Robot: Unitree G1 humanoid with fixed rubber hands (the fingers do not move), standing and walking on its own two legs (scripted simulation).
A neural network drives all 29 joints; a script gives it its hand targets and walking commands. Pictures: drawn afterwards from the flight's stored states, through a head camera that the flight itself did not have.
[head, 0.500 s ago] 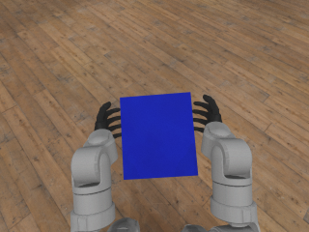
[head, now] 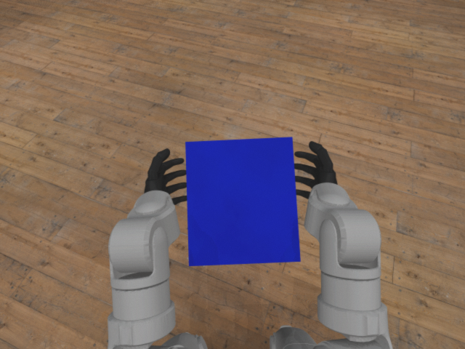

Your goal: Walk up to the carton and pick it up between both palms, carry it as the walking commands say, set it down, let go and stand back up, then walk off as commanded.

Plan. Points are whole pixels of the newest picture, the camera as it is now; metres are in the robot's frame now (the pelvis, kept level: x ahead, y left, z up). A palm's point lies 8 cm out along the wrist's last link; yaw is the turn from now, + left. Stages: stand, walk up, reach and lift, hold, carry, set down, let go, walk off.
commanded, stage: carry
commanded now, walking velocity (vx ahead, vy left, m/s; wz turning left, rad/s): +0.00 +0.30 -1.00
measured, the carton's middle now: (240, 201) +0.36 +0.01 +0.01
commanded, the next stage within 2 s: none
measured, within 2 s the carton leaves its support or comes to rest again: neither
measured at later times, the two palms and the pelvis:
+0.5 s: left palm (212, 219) +0.27 +0.05 +0.11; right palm (397, 291) +0.18 -0.18 +0.12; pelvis -0.07 +0.07 +0.01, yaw -26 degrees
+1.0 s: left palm (264, 267) +0.21 -0.02 +0.11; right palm out of the picture +0.03 -0.19 +0.12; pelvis -0.10 +0.13 +0.01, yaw -50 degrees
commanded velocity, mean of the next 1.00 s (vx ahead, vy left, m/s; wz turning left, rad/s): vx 0.00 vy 0.30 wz -1.00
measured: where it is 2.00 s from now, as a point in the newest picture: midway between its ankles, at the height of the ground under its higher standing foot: outside the picture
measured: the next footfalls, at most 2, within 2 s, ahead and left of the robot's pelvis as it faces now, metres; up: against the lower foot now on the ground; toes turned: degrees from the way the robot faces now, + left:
right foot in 0.02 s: +0.04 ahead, -0.14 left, +0.00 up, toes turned -1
right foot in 0.60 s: -0.11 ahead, -0.08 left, +0.00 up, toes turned -29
